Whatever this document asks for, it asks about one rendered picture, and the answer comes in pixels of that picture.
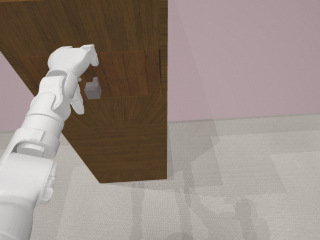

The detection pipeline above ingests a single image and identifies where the drawer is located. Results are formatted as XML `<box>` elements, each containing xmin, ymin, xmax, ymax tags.
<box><xmin>15</xmin><ymin>49</ymin><xmax>160</xmax><ymax>99</ymax></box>

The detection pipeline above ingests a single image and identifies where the handle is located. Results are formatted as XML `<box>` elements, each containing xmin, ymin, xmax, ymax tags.
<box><xmin>84</xmin><ymin>77</ymin><xmax>102</xmax><ymax>100</ymax></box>

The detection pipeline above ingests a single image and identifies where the left robot upper arm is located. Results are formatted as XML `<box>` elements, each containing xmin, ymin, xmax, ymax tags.
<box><xmin>0</xmin><ymin>152</ymin><xmax>58</xmax><ymax>240</ymax></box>

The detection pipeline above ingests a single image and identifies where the left robot forearm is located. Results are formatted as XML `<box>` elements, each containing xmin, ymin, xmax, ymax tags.
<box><xmin>0</xmin><ymin>67</ymin><xmax>78</xmax><ymax>172</ymax></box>

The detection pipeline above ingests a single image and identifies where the left robot hand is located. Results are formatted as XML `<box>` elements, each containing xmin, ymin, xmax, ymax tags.
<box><xmin>47</xmin><ymin>44</ymin><xmax>99</xmax><ymax>115</ymax></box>

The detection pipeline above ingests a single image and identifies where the cabinet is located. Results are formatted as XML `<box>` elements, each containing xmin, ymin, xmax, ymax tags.
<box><xmin>0</xmin><ymin>0</ymin><xmax>168</xmax><ymax>184</ymax></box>

